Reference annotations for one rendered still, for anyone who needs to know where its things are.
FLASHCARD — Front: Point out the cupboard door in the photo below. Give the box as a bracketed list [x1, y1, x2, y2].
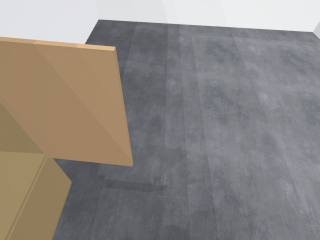
[0, 37, 133, 167]

